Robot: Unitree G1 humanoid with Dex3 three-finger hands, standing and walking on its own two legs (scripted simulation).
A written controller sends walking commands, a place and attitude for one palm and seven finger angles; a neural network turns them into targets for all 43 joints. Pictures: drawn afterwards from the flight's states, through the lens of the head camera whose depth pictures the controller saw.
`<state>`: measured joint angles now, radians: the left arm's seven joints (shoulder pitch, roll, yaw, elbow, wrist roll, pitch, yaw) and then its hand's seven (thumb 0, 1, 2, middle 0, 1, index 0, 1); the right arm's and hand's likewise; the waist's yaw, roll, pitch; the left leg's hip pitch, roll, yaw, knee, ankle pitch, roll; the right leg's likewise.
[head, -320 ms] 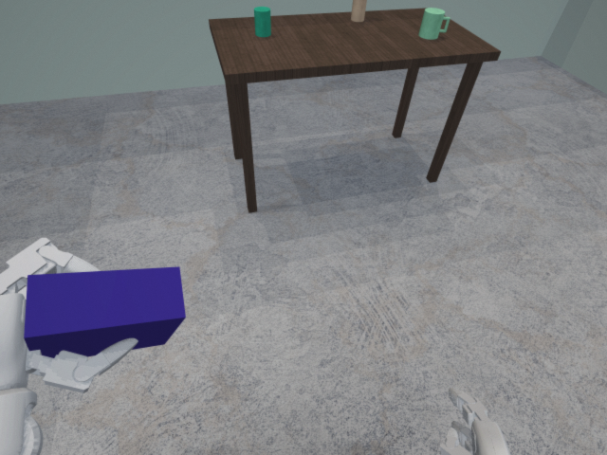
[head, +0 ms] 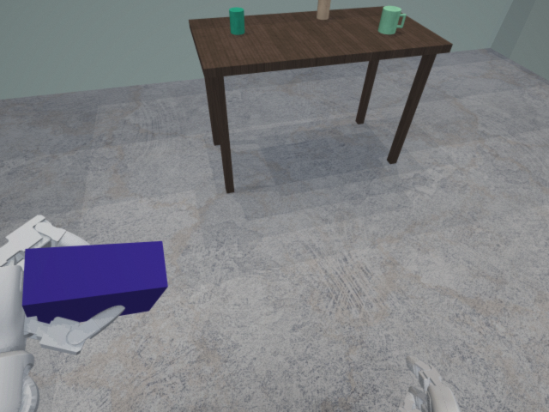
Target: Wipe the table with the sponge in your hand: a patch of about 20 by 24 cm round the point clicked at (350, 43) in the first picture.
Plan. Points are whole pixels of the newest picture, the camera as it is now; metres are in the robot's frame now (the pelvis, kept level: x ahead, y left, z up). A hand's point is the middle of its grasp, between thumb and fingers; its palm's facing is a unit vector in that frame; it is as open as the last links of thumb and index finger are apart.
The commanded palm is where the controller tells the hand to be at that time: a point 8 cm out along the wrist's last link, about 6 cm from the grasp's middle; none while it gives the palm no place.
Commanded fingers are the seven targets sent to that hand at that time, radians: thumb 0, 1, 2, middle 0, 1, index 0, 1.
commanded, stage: look at it before walking up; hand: left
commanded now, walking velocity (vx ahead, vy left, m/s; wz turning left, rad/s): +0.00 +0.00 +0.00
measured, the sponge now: (118, 282) +0.23 +0.20 +0.14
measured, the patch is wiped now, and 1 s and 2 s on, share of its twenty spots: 0.00 0.00 0.00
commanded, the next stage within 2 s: walk to a spot facing it in 0.08 s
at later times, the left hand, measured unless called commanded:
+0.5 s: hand (128, 258) +0.25 +0.19 +0.16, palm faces +0.36 -0.84 -0.40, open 9.6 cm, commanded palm +0.21 +0.23 +0.18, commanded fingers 0.00 0.10 1.30 -1.20 -1.60 -1.20 -1.60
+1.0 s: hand (212, 172) +0.40 +0.12 +0.16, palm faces +0.20 -0.90 -0.40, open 9.6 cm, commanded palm +0.36 +0.17 +0.18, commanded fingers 0.00 0.10 1.30 -1.20 -1.60 -1.20 -1.60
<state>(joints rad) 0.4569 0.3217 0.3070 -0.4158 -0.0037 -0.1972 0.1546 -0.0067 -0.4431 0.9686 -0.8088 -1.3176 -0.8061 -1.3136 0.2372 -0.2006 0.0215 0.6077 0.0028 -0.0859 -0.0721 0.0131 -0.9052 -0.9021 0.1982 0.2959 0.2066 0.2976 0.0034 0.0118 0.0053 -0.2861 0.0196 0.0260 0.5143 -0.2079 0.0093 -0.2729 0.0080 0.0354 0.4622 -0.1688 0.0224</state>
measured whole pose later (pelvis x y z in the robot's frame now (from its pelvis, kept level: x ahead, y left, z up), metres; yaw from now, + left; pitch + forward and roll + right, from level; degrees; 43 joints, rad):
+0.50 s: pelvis +0.01 -0.03 -0.01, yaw -7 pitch -2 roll +0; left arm 0.45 0.33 0.33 -0.41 0.00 -0.18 0.16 -0.01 -0.44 0.97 -0.81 -1.32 -0.81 -1.32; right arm 0.25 -0.18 0.03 0.60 -0.01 -0.09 -0.06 0.01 -0.90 -0.90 0.20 0.30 0.21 0.30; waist 0.02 0.04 -0.02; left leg -0.28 0.12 0.11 0.64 -0.32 -0.03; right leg -0.31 0.02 -0.09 0.66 -0.43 -0.01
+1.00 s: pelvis +0.13 -0.06 -0.01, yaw -15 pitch -1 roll +3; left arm 0.46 0.37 0.35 -0.46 -0.02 -0.22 0.16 -0.01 -0.44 0.97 -0.81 -1.32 -0.81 -1.32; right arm 0.24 -0.22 -0.02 0.59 0.00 -0.05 -0.08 0.01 -0.91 -0.90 0.19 0.30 0.20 0.30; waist 0.01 -0.05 0.02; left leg -0.29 0.08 0.20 0.57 -0.22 0.00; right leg -0.27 0.03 0.02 0.83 -0.48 -0.04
